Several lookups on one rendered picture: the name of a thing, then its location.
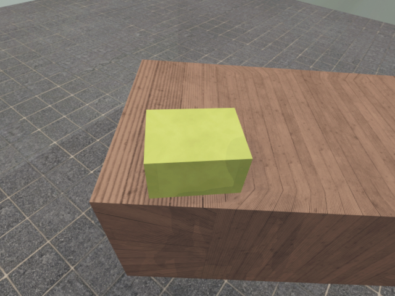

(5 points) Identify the pedestal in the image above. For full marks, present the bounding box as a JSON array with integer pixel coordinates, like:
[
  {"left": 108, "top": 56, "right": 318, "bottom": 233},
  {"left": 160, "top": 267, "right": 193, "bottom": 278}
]
[{"left": 89, "top": 59, "right": 395, "bottom": 286}]

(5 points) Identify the carton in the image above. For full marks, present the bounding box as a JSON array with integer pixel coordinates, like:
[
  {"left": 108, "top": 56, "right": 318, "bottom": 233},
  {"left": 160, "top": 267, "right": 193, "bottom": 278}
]
[{"left": 144, "top": 108, "right": 253, "bottom": 199}]

